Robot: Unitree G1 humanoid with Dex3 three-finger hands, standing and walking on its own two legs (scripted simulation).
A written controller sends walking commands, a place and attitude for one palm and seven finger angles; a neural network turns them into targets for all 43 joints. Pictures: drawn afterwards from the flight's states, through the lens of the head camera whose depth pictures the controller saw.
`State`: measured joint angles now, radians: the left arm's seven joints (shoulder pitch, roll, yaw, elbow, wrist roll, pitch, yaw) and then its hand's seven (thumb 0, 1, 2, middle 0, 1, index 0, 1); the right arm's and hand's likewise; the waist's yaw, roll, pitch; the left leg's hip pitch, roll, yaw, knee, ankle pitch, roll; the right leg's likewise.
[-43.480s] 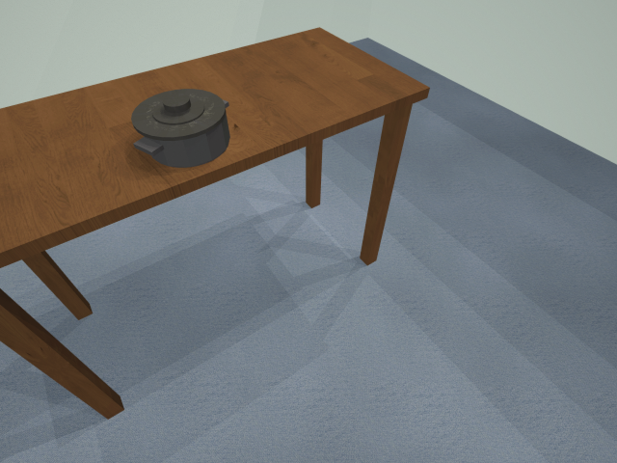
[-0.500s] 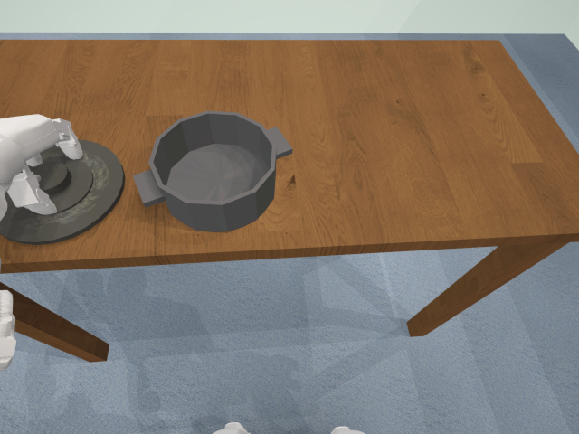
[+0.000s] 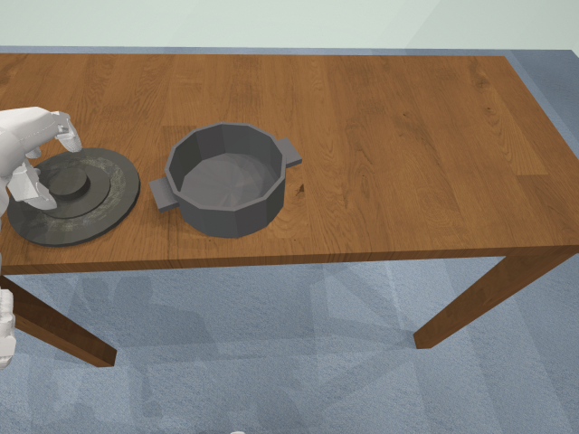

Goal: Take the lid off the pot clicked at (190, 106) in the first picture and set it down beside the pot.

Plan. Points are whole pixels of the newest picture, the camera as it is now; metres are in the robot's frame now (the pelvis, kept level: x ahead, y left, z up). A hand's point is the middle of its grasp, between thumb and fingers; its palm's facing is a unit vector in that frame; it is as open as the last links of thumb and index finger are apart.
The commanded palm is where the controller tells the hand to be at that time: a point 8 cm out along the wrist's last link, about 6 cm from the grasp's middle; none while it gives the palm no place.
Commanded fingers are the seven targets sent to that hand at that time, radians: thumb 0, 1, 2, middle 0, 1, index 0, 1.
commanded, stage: raise the empty hand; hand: left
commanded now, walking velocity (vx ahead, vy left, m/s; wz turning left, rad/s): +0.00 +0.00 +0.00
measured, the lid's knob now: (69, 183) +0.46 +0.32 +0.05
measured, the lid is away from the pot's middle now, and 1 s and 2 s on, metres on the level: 0.23 0.23 0.23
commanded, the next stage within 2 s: draw the hand back to the body in 0.98 s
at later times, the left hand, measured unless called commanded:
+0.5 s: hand (10, 138) +0.44 +0.33 +0.16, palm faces -0.33 -0.10 -0.94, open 11.0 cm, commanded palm +0.45 +0.33 +0.23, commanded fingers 0.00 -0.01 0.65 -0.35 -0.86 -0.35 -0.86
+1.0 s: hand out of the picture +0.44 +0.32 +0.21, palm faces -0.30 -0.10 -0.95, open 11.0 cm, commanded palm +0.44 +0.32 +0.26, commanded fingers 0.00 -0.01 0.65 -0.35 -0.86 -0.35 -0.86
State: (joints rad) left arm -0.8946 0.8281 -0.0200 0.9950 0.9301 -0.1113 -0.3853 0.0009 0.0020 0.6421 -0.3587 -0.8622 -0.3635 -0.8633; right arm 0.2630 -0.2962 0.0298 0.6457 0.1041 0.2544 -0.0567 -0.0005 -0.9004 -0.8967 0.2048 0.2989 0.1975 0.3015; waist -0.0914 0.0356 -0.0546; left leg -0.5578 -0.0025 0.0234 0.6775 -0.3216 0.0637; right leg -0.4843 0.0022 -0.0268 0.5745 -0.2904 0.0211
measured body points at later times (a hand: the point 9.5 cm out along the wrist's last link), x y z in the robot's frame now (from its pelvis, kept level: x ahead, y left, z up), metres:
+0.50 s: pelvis +0.00 +0.00 +0.01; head +0.05 +0.01 +0.45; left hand +0.45 +0.33 +0.21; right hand +0.07 -0.27 -0.11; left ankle +0.00 +0.08 -0.72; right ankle -0.01 -0.14 -0.72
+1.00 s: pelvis +0.00 -0.01 +0.01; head +0.05 -0.01 +0.46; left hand +0.45 +0.32 +0.26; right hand +0.09 -0.27 -0.11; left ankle +0.00 +0.08 -0.72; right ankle -0.01 -0.14 -0.72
